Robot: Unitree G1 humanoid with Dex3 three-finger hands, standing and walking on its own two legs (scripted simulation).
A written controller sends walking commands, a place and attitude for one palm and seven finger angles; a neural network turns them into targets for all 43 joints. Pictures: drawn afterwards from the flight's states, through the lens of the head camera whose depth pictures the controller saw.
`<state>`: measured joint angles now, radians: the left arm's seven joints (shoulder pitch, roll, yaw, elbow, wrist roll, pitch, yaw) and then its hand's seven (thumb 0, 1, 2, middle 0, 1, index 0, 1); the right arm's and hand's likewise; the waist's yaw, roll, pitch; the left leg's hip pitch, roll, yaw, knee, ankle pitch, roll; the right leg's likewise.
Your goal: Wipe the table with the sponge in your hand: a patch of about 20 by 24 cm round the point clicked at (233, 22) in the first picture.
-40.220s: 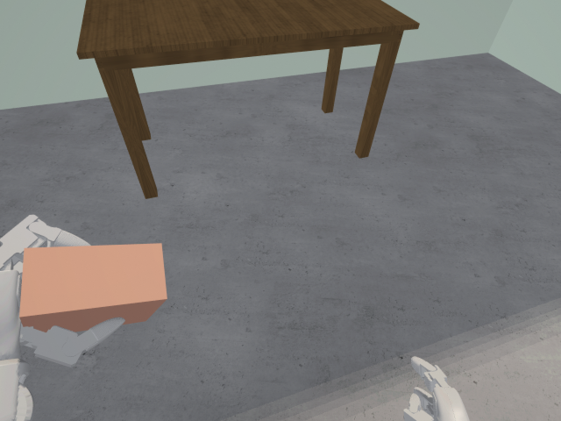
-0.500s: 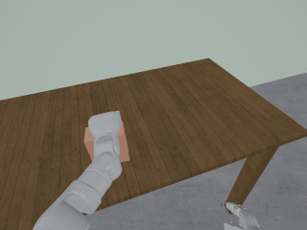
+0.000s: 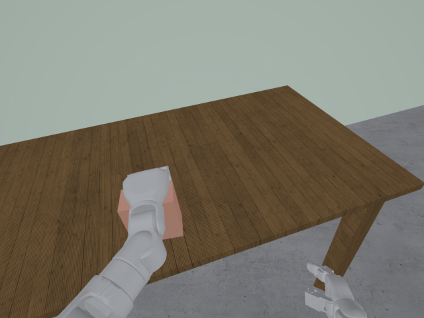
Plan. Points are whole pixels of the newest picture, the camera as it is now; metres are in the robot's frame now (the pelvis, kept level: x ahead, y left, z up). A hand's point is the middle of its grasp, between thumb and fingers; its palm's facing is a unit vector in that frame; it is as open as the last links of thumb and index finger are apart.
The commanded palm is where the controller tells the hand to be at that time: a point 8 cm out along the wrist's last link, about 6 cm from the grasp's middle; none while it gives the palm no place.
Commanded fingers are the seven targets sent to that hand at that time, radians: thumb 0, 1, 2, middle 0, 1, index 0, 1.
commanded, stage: wipe back along the third lane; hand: left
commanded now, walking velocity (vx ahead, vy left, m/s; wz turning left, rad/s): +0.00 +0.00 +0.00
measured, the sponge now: (155, 219) +0.33 +0.18 +0.02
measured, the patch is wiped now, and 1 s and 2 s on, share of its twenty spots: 0.90 0.90 0.90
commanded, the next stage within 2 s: slide back across to the middle lane in 0.12 s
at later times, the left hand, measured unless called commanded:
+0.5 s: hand (149, 210) +0.30 +0.17 +0.08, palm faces +0.07 -0.17 -0.98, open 10.4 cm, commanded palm +0.26 +0.18 +0.13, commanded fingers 0.00 0.10 1.30 -1.20 -1.60 -1.20 -1.60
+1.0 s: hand (116, 223) +0.27 +0.23 +0.07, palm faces +0.02 -0.13 -0.99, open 10.3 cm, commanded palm +0.25 +0.23 +0.13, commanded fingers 0.00 0.10 1.30 -1.20 -1.60 -1.20 -1.60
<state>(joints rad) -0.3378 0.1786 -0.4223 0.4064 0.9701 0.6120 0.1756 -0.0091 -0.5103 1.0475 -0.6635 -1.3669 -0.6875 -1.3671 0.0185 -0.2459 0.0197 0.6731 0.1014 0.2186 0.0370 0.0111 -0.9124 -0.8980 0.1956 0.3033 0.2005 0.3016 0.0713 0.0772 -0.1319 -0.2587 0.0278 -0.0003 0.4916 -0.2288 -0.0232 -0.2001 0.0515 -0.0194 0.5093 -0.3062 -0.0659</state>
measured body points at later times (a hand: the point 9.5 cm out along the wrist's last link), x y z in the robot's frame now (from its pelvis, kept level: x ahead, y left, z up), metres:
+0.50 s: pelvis +0.00 +0.00 +0.00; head -0.05 -0.04 +0.45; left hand +0.29 +0.18 +0.13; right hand +0.25 -0.19 -0.06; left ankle +0.02 +0.14 -0.74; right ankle -0.02 -0.08 -0.74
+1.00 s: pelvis +0.00 +0.00 +0.00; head -0.05 -0.04 +0.45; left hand +0.26 +0.23 +0.13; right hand +0.24 -0.21 -0.07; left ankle +0.02 +0.14 -0.74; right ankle -0.02 -0.08 -0.74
